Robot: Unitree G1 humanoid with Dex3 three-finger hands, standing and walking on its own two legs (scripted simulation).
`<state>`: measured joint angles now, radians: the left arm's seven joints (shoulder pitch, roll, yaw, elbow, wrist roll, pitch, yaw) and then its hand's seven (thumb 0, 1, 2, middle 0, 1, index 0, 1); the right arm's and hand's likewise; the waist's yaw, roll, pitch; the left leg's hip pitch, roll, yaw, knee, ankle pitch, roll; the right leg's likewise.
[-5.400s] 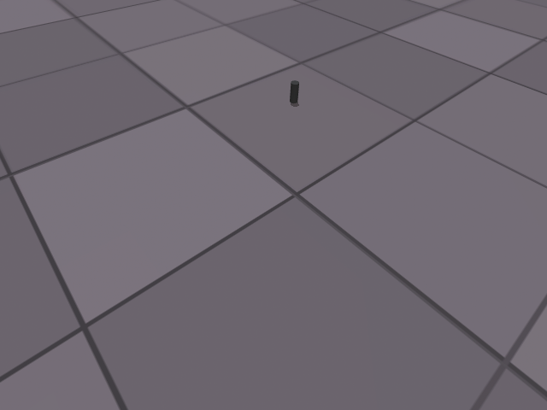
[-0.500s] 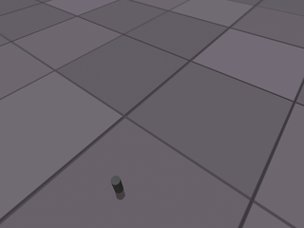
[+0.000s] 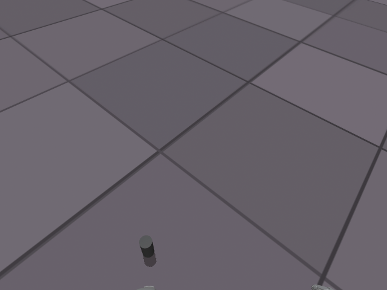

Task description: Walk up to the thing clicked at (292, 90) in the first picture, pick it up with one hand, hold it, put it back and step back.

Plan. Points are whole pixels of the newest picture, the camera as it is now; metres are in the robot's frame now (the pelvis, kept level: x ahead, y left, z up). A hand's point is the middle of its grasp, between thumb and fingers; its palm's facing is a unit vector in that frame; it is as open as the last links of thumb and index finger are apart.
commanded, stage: walk up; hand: left
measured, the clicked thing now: (147, 246) +0.42 +0.19 -0.68
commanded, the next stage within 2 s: none
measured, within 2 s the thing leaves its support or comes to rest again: neither
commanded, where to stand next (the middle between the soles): +0.07 -0.02 m, yaw +0 degrees
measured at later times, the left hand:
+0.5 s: hand out of the picture +0.11 +0.24 -0.13, palm faces -0.02 -0.94 -0.34, open 7.3 cm
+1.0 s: hand out of the picture +0.11 +0.24 -0.13, palm faces -0.03 -0.95 -0.32, open 7.3 cm
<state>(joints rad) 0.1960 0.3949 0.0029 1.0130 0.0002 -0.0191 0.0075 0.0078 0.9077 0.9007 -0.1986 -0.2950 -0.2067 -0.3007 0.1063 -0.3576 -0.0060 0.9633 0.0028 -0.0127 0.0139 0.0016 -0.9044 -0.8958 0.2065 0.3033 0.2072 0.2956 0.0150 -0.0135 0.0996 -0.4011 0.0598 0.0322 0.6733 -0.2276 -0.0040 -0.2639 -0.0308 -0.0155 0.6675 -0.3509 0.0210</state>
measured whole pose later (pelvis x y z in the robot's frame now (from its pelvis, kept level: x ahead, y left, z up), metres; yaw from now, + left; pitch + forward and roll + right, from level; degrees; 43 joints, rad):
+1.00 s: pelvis +0.03 -0.01 +0.03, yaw +0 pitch -2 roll +0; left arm 0.07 0.35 0.01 1.17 0.01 0.00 -0.01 0.01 0.91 0.90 -0.20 -0.30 -0.21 -0.30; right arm 0.07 -0.34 0.00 1.18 0.00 -0.02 0.01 0.00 -0.91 -0.90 0.21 0.30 0.21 0.30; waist -0.01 -0.01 0.06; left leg -0.20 0.05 0.04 0.34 -0.10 -0.02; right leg -0.07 -0.03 -0.02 0.32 -0.23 0.03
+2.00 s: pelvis -0.03 -0.02 +0.02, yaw +7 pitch -2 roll +1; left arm 0.30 0.42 0.07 0.94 0.02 0.00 -0.02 0.01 0.91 0.90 -0.20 -0.30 -0.21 -0.30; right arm 0.25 -0.37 -0.05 0.92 -0.03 -0.03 0.02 0.00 -0.90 -0.90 0.21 0.30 0.21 0.30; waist 0.00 -0.04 0.06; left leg -0.11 0.01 0.00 0.50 -0.34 0.00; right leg -0.39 -0.02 0.02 0.85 -0.46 -0.01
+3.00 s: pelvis -0.06 +0.01 +0.01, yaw -1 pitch -4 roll +0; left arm 0.16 0.39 0.03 1.03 0.00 0.00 -0.01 0.01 0.91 0.90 -0.20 -0.30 -0.21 -0.30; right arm 0.18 -0.35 -0.01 1.00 -0.02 -0.04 0.00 0.00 -0.90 -0.90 0.21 0.30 0.21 0.30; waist 0.01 -0.04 0.07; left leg -0.21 0.02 0.04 0.56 -0.29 0.00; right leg -0.22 -0.01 0.05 0.58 -0.33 -0.02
